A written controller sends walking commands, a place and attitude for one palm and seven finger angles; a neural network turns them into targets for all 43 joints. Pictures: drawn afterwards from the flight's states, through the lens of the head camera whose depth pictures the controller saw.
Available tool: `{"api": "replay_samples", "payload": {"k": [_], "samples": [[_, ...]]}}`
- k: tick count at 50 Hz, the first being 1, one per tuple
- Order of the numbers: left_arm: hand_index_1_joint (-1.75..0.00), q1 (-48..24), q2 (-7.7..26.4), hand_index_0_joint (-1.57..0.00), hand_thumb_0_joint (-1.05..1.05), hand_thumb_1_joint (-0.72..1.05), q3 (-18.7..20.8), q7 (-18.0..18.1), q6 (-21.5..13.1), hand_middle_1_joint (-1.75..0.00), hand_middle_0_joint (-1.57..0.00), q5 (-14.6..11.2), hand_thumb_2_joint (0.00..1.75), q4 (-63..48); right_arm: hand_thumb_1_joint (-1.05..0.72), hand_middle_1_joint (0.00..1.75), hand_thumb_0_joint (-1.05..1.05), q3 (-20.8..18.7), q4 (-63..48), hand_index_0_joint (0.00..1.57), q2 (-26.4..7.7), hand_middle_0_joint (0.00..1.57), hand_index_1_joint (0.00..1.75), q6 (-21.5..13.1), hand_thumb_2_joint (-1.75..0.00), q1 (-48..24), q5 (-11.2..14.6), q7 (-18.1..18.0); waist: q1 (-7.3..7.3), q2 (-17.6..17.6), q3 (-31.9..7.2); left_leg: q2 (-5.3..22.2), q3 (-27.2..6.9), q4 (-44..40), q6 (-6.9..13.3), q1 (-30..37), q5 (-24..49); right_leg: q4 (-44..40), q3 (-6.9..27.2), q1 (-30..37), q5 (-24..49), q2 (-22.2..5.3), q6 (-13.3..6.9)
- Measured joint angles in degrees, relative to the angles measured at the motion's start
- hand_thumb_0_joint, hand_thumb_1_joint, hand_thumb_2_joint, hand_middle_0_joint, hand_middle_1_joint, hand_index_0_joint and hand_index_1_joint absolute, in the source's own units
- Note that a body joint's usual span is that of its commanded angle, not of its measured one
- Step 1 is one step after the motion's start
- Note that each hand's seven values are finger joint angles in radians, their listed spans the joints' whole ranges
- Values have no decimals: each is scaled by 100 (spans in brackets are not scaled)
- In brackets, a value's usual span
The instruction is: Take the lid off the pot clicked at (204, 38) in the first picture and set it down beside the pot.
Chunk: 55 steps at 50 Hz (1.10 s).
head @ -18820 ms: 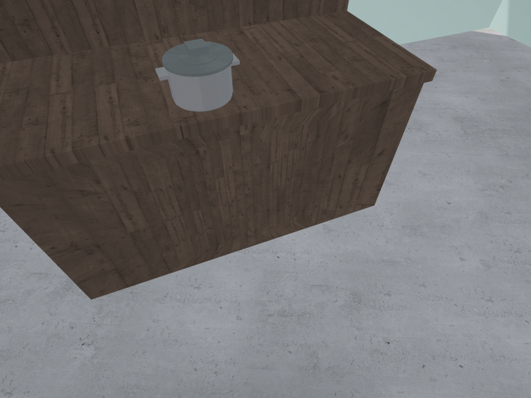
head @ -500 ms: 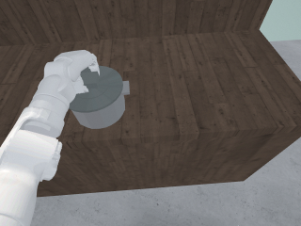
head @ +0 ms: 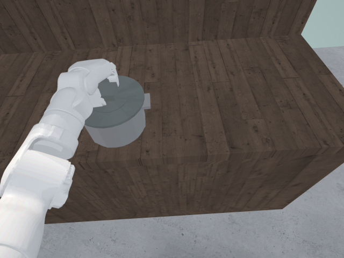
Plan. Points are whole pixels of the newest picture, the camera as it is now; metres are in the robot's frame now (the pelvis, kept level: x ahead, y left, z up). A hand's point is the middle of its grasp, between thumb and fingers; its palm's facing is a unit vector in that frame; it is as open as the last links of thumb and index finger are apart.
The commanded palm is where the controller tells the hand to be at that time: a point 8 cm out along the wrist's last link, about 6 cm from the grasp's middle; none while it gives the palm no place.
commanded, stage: close the fingers and squeeze the knob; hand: left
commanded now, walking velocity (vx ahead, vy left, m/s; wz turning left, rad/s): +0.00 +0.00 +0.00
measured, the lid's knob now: (106, 91) +0.50 +0.16 +0.11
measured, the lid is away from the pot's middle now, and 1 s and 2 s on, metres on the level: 0.01 0.01 0.02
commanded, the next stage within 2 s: lift the lid straight up in 0.34 s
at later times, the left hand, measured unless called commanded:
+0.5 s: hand (99, 93) +0.47 +0.16 +0.13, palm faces -0.39 -0.05 -0.92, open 8.7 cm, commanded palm +0.47 +0.16 +0.19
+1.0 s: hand (96, 81) +0.47 +0.16 +0.17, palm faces -0.33 -0.05 -0.94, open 8.7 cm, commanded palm +0.47 +0.16 +0.23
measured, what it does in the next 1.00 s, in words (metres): stands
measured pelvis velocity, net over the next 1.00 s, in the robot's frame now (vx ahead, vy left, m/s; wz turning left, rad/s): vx -0.01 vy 0.00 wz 0.00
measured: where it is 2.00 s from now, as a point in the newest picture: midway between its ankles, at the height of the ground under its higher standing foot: outside the picture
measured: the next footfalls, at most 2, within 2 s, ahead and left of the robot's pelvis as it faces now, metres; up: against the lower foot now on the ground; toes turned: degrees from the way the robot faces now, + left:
none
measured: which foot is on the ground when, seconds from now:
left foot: down 0.00-1.00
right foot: down 0.00-1.00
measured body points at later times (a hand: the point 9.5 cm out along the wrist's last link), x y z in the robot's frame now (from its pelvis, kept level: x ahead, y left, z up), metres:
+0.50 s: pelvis +0.00 +0.00 +0.00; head +0.05 -0.03 +0.45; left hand +0.49 +0.16 +0.18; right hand +0.05 -0.27 -0.14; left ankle -0.05 +0.10 -0.74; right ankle -0.01 -0.15 -0.74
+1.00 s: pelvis -0.01 +0.00 +0.00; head +0.03 -0.03 +0.45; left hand +0.48 +0.16 +0.22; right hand +0.07 -0.26 -0.13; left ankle -0.05 +0.10 -0.74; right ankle -0.01 -0.15 -0.74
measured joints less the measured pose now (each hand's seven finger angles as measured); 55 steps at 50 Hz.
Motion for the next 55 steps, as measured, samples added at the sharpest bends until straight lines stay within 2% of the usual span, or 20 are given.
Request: {"api": "replay_samples", "payload": {"k": [13, 24, 34, 40, 55], "samples": [[-89, -264, -38, -44, 5, 24, -69, -67, 0, -111, -84, 6, 87, 348, -90, 30, 1, 43, 23, 20, 13, 20, 30, -10, -90, -78, 8, -86, -10, -36, -15, 16, -15, 36, -19, -68, 1, 48, -13, -71, -10, 15, -15], [-88, -137, 51, -43, 4, 25, 47, -41, -121, -112, -89, 10, 87, 259, -90, 30, 1, 23, 55, 20, -3, 20, 30, -30, -90, 66, 1, -100, -48, -35, 1, 26, 4, 3, -18, -30, 14, 1, 7, -36, 20, 28, -16], [-85, -9, 104, -42, 2, 27, 102, -40, -206, -113, -94, 6, 87, -7, -90, 30, 1, 14, 57, 20, 27, 20, 30, -238, -90, 114, -4, -107, -49, -4, 50, 6, 10, -87, -8, 103, 54, -72, 14, 89, 52, 10, -8], [-85, -177, 23, -42, 2, 28, 91, -32, -81, -114, -96, 6, 86, 27, -90, 30, 1, 37, 78, 20, 36, 20, 30, -280, -90, 43, -8, -51, -10, 10, 30, -13, 3, -111, -7, 128, 75, -67, 9, 106, 53, -8, -5], [-84, -510, 71, -41, 2, 28, 142, -356, 121, -115, -98, 64, 87, 21, -90, 30, 1, 67, -51, 20, 4, 20, 30, -275, -90, -94, -10, -75, -6, 10, 39, -5, 1, -172, -26, 215, 131, -69, 10, 163, 76, 0, -18]]}}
